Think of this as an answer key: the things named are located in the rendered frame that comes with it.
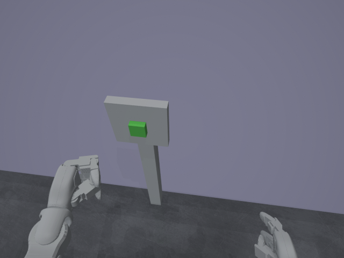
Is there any left robot forearm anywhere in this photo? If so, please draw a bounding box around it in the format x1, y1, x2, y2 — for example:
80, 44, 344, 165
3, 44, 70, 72
24, 207, 74, 258

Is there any panel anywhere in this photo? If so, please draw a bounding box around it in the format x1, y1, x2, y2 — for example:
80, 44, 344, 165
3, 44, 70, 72
104, 96, 169, 205

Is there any robot left hand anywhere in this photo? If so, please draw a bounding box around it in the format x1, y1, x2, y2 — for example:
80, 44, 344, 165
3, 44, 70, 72
47, 155, 102, 213

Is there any robot right hand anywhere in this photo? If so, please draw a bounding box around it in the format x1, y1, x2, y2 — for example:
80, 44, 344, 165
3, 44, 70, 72
254, 212, 298, 258

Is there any button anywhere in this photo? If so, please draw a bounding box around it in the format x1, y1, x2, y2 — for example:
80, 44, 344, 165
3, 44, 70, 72
128, 121, 147, 138

